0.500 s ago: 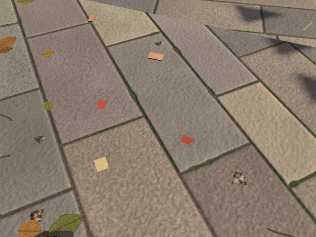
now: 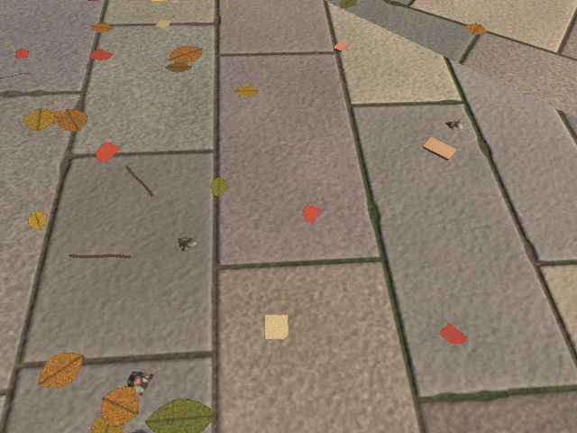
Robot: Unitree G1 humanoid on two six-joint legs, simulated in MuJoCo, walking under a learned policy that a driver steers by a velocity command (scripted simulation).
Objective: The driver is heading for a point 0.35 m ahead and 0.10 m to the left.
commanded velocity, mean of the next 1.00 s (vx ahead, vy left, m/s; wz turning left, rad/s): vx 0.01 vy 0.00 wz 0.44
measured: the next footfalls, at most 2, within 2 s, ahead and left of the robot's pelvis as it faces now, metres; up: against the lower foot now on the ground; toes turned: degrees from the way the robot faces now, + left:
left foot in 0.04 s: +0.08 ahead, +0.12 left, +0.00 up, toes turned +5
right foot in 0.50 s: +0.11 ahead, -0.10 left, +0.00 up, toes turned +23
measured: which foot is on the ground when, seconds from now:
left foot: up 0.00-0.02, down 0.04-0.50, up 0.52-0.86, down 0.88-1.00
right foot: down 0.00-0.04, up 0.06-0.48, down 0.50-1.00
